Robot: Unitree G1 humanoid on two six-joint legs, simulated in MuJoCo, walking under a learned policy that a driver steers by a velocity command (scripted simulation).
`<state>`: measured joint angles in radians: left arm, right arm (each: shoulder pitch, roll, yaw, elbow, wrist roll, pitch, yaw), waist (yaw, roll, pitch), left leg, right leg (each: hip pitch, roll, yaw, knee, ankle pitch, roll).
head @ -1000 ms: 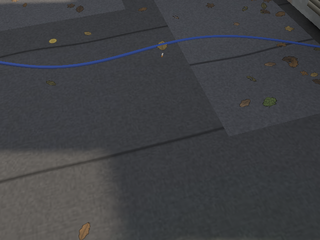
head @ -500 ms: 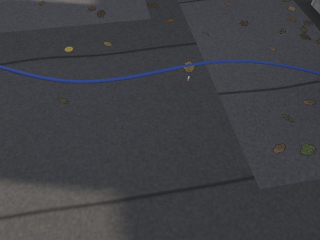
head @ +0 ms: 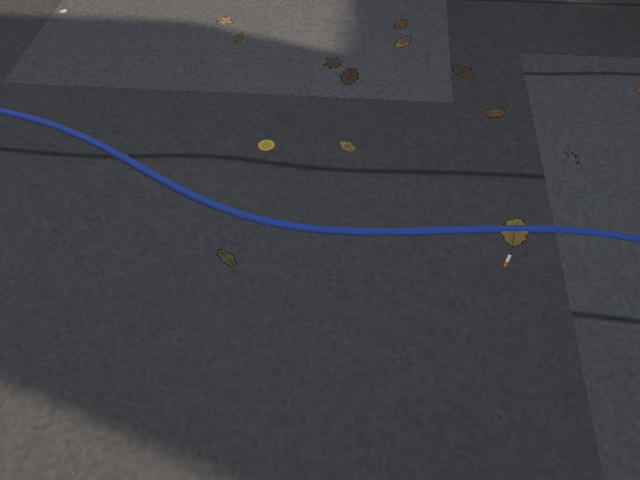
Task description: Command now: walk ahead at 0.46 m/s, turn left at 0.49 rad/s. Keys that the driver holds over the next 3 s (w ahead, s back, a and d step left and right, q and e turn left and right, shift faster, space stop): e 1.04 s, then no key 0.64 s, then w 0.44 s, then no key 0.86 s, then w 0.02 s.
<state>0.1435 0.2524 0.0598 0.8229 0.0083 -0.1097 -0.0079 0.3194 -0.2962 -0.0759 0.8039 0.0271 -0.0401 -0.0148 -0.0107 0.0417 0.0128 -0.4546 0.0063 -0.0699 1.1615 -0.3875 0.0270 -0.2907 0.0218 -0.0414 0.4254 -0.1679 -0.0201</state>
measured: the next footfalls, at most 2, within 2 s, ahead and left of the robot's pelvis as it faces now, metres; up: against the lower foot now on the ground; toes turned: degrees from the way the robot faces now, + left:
left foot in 0.28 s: +0.27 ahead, +0.14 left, +0.00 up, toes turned -1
right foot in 0.66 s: +0.19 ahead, -0.11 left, +0.00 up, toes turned -17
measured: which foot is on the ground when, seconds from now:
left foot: up 0.00-0.26, down 0.28-0.66, up 0.68-1.00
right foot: down 0.00-0.28, up 0.30-0.64, down 0.66-1.00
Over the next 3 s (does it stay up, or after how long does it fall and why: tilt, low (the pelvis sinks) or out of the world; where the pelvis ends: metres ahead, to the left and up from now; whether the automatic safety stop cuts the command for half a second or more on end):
stays up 0.48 -0.15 0.00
